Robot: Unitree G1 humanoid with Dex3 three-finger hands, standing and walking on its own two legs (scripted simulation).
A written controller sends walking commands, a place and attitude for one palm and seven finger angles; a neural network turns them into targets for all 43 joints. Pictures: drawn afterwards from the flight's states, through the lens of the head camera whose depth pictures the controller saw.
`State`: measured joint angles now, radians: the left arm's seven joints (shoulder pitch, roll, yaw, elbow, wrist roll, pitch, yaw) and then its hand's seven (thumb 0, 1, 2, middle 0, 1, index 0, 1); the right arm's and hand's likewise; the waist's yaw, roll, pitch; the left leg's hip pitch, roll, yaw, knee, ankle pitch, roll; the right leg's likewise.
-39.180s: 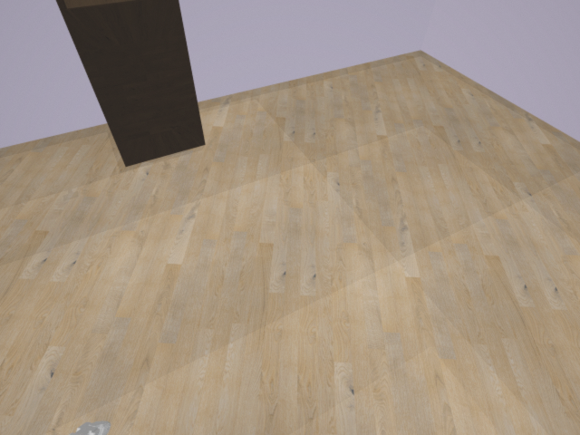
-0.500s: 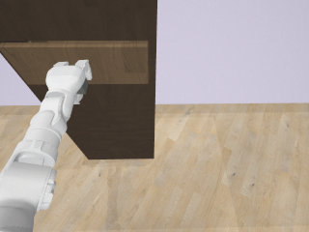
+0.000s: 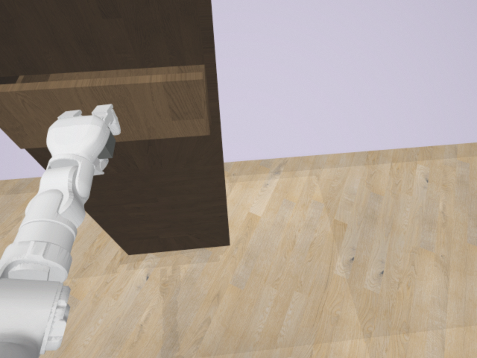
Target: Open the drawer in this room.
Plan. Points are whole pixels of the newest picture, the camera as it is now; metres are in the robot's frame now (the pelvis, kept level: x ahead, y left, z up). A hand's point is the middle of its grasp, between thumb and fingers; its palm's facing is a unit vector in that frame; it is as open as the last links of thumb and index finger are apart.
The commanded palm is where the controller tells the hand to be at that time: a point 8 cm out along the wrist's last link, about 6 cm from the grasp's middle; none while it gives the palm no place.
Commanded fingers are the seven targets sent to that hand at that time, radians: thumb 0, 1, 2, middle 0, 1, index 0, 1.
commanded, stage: pull the drawer open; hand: left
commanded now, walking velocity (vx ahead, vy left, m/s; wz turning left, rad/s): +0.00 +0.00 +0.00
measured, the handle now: (99, 133) +0.50 +0.24 +0.07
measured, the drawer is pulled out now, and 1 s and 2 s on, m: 0.03 0.09 0.20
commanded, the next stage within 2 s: none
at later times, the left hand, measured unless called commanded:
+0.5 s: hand (88, 185) +0.39 +0.24 +0.06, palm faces -0.01 -0.03 -1.00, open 7.9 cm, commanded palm +0.38 +0.24 +0.11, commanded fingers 0.00 0.90 0.90 -0.40 -1.35 -0.40 -1.35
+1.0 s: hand (88, 186) +0.39 +0.24 +0.06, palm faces -0.01 -0.01 -1.00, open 8.0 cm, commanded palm +0.35 +0.23 +0.11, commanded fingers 0.00 0.90 0.90 -0.40 -1.35 -0.40 -1.35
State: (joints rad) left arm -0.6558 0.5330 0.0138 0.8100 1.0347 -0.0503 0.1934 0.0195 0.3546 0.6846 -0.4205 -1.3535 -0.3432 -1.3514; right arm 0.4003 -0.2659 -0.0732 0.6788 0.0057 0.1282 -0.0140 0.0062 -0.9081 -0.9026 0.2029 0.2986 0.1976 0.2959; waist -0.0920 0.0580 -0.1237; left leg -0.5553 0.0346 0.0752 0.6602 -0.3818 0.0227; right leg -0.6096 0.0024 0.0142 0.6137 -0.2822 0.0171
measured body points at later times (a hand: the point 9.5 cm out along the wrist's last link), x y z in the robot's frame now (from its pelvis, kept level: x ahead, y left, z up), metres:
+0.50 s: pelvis +0.00 -0.01 +0.00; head +0.05 -0.02 +0.45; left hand +0.39 +0.24 +0.11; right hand +0.18 -0.25 -0.11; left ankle -0.05 +0.10 -0.72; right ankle +0.00 -0.13 -0.72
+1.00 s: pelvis -0.03 -0.01 +0.00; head +0.03 -0.03 +0.45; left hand +0.39 +0.24 +0.11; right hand +0.02 -0.29 -0.13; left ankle -0.05 +0.10 -0.72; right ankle +0.00 -0.13 -0.72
